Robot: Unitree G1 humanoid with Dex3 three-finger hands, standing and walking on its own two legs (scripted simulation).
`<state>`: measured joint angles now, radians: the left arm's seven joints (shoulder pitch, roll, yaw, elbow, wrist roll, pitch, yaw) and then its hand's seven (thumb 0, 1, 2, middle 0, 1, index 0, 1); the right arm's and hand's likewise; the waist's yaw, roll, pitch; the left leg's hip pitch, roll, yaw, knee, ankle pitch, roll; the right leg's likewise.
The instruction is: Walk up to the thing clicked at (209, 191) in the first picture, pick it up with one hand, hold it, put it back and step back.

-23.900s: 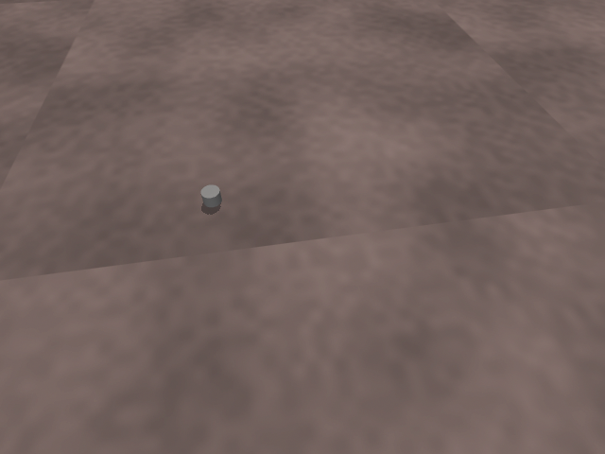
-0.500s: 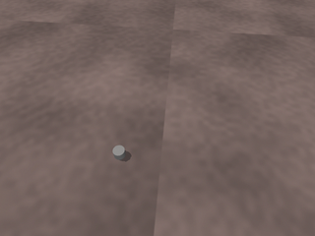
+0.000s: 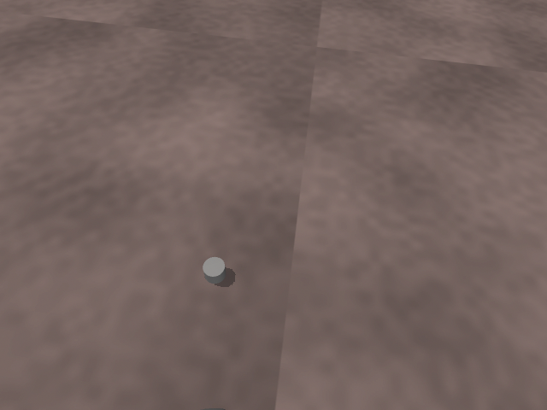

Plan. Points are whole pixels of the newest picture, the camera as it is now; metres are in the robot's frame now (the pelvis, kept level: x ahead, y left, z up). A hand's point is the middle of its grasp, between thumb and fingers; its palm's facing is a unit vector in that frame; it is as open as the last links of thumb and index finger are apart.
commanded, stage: walk up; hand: left
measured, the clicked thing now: (214, 270) +0.69 +0.20 -0.74
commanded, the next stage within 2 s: none
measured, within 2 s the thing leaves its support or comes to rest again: neither
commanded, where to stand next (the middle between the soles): +0.30 -0.02 m, yaw +0 degrees
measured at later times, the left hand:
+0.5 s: hand (139, 335) +0.25 +0.23 -0.12, palm faces -0.02 -0.92 -0.39, open 7.3 cm
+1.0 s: hand (140, 326) +0.27 +0.24 -0.16, palm faces -0.02 -0.94 -0.35, open 7.3 cm
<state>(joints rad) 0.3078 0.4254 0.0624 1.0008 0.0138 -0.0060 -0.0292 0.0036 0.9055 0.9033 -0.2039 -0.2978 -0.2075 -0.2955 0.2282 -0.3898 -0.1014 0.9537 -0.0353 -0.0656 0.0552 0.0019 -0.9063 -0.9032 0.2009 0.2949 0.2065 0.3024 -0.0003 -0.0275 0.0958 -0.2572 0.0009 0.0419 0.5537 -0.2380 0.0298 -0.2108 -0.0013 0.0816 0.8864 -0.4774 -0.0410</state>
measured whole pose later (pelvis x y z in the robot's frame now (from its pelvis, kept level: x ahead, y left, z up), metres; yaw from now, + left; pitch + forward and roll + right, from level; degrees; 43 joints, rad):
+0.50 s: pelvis +0.16 -0.03 +0.00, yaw +0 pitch -4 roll +0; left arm 0.25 0.36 0.04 0.82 0.01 -0.07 -0.04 0.00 0.90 0.90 -0.21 -0.30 -0.21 -0.30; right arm 0.31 -0.41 -0.05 0.86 0.00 -0.03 0.03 0.00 -0.91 -0.90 0.20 0.29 0.21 0.30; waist 0.00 0.06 0.11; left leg -0.38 0.01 -0.02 1.06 -0.43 0.03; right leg -0.28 -0.02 -0.05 0.57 -0.23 -0.03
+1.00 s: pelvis +0.20 -0.02 +0.00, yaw +0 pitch -3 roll -1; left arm 0.15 0.38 0.00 1.02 -0.01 0.00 -0.01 0.00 0.91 0.90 -0.20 -0.30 -0.21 -0.30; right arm 0.07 -0.36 0.00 0.98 0.01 -0.01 0.01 0.00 -0.90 -0.90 0.20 0.30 0.21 0.30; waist 0.02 0.00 0.10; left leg -0.32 0.04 0.02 0.59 -0.23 0.00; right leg -0.22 -0.01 0.00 0.58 -0.32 0.02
